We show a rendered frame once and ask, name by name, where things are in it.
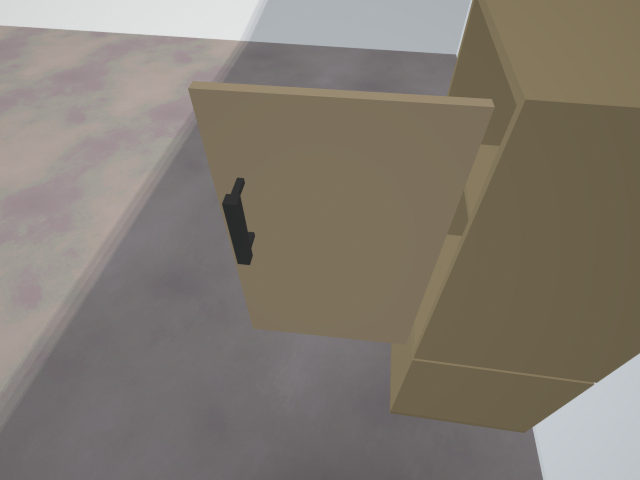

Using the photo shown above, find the cupboard door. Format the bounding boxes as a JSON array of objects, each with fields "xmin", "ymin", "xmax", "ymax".
[{"xmin": 188, "ymin": 81, "xmax": 495, "ymax": 345}]

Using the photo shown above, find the handle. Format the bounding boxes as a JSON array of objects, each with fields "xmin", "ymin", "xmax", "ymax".
[{"xmin": 222, "ymin": 178, "xmax": 255, "ymax": 265}]

